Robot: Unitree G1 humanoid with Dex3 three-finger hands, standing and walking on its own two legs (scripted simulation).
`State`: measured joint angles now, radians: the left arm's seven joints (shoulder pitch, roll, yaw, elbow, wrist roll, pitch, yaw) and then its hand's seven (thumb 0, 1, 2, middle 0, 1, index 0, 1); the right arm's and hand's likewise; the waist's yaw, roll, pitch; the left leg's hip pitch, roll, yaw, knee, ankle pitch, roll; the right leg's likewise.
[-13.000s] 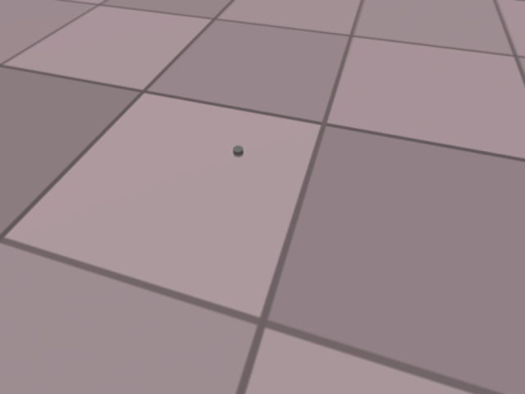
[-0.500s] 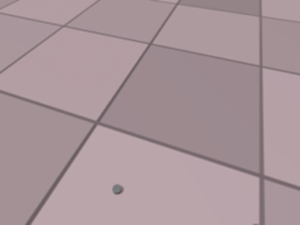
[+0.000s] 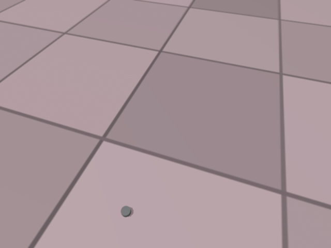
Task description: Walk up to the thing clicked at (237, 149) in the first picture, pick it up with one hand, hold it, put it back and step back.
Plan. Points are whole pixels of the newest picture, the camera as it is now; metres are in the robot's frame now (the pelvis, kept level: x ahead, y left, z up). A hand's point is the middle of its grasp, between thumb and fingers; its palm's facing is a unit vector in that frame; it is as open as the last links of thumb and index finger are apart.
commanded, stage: walk up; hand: left
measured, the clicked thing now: (125, 211) +0.43 +0.24 -0.77
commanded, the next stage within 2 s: stand in 0.30 s
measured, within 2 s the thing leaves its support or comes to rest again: neither
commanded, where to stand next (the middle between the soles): +0.05 -0.01 m, yaw +0 degrees
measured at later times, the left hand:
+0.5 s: hand out of the picture +0.08 +0.26 -0.15, palm faces -0.02 -0.95 -0.32, open 7.4 cm
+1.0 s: hand out of the picture +0.08 +0.27 -0.15, palm faces -0.03 -0.94 -0.34, open 7.4 cm
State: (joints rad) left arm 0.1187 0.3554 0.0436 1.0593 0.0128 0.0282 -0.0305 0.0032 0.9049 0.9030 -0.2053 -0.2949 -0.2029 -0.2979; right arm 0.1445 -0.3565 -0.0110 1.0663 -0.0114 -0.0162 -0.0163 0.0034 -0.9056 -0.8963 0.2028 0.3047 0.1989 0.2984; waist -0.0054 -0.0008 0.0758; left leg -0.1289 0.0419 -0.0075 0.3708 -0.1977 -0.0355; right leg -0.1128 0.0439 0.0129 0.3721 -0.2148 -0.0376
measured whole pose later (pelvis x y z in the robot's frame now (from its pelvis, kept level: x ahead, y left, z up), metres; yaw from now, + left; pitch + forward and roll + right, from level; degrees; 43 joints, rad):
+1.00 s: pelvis +0.01 +0.02 +0.00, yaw +0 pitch -2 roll +0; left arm 0.12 0.35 0.00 1.13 0.01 -0.02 0.00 0.00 0.91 0.90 -0.21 -0.29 -0.20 -0.30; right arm 0.11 -0.35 0.00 1.13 -0.01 -0.01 0.00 0.00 -0.91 -0.90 0.20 0.30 0.20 0.30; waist -0.01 0.00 0.05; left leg -0.11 0.01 0.00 0.31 -0.17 -0.01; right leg -0.08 0.01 0.02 0.30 -0.19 -0.01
